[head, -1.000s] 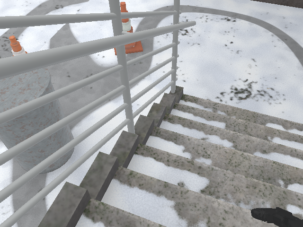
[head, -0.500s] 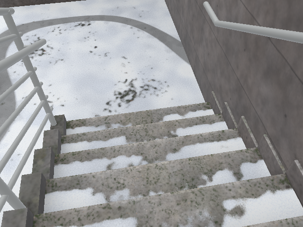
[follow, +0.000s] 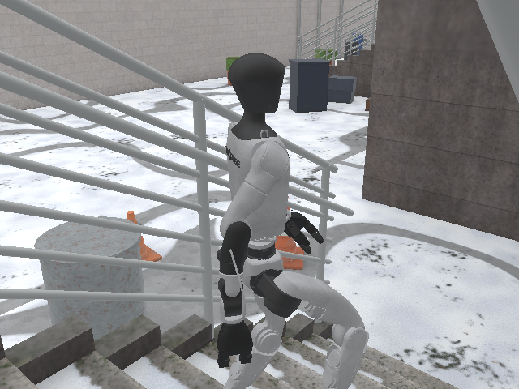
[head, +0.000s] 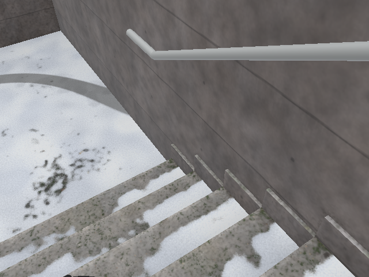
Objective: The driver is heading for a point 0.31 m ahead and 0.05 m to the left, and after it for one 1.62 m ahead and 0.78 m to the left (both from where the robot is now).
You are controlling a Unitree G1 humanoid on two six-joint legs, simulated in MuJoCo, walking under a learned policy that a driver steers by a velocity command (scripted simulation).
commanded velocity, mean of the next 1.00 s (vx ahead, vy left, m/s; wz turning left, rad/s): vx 0.29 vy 0.00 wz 0.62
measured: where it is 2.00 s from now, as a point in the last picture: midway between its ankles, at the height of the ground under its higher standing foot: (171, 274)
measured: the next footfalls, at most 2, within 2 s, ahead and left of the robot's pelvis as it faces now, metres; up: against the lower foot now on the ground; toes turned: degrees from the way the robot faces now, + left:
right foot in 0.20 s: +0.35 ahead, -0.09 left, -0.16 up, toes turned -2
left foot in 0.68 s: +0.53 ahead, +0.20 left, -0.32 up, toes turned +29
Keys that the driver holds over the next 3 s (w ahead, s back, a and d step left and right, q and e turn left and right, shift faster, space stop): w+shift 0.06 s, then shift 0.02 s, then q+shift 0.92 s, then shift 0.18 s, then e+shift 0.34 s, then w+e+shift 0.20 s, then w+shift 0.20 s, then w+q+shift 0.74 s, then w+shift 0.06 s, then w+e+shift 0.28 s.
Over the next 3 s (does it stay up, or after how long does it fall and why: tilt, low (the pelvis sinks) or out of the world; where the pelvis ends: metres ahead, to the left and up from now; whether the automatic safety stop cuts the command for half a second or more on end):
stays up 1.29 0.49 -0.74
